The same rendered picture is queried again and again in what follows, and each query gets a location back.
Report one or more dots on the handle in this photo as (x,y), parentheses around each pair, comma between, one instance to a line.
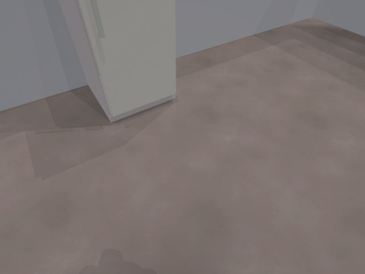
(97,18)

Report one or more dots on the fridge door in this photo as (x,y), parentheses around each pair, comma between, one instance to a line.
(137,58)

